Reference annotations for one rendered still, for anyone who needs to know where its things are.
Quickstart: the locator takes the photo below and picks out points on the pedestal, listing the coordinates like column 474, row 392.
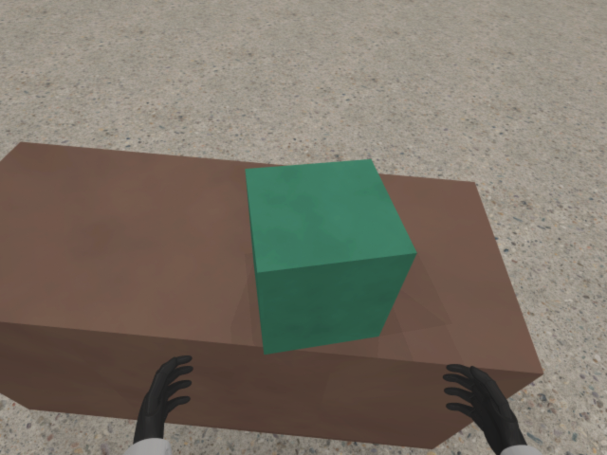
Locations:
column 114, row 262

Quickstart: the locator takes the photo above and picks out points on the left robot hand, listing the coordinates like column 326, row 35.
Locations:
column 155, row 405

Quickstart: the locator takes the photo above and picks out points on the right robot hand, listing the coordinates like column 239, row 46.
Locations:
column 490, row 409

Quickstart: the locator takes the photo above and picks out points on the carton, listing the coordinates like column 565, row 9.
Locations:
column 330, row 252

